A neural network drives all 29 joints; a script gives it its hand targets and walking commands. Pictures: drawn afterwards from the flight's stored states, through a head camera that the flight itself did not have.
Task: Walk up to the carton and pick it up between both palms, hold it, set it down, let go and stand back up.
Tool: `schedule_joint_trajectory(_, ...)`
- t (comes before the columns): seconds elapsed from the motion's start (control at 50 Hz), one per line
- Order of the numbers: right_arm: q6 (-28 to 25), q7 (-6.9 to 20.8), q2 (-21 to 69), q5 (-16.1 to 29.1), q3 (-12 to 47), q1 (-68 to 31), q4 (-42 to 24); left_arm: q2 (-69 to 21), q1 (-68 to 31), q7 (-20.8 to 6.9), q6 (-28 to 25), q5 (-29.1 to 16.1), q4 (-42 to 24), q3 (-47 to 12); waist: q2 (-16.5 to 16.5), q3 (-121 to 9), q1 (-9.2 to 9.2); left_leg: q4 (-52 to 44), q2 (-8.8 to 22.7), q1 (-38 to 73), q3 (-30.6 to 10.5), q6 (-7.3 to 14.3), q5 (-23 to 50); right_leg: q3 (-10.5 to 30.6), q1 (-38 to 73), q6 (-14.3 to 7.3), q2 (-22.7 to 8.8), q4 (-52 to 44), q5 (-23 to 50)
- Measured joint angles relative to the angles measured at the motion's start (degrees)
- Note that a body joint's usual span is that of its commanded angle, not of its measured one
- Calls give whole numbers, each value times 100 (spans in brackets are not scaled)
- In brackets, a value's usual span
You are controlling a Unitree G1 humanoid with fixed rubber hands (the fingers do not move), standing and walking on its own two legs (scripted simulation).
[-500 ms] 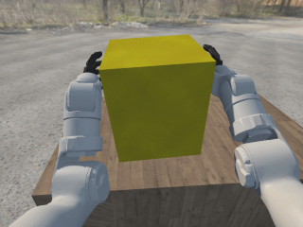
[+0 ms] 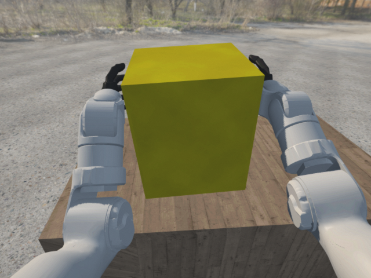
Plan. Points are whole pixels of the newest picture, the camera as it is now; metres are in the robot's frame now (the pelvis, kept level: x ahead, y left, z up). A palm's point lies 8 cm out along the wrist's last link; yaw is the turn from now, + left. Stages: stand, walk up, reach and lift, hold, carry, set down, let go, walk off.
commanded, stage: hold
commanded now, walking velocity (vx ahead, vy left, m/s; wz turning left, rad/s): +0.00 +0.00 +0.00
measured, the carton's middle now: (189, 118) +0.36 -0.02 +0.25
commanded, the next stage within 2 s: none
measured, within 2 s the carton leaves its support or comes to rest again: neither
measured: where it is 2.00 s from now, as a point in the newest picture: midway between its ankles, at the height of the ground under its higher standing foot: outside the picture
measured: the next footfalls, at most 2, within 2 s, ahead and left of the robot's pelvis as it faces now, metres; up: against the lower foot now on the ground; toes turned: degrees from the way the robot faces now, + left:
none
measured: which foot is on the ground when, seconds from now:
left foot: down 0.00-1.00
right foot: down 0.00-1.00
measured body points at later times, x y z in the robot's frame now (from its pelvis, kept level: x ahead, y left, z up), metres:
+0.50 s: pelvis +0.00 +0.00 +0.00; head -0.11 +0.02 +0.44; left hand +0.37 +0.13 +0.30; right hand +0.37 -0.17 +0.32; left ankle +0.03 +0.10 -0.75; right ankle +0.02 -0.13 -0.75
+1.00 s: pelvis +0.00 +0.00 +0.00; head -0.11 +0.02 +0.44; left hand +0.37 +0.13 +0.30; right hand +0.37 -0.17 +0.32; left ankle +0.03 +0.10 -0.75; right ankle +0.02 -0.13 -0.75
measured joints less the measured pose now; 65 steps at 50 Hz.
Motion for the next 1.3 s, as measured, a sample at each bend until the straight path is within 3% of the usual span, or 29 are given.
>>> schedule_joint_trajectory(1.3, 57, -9, -9, 4, 24, -13, 0, 10, -27, 4, 0, 0, 12, 0, 1, -23, 0, 0, 1, -34, 0, -1, 2, 0, -33, -1, 2, 0, 0)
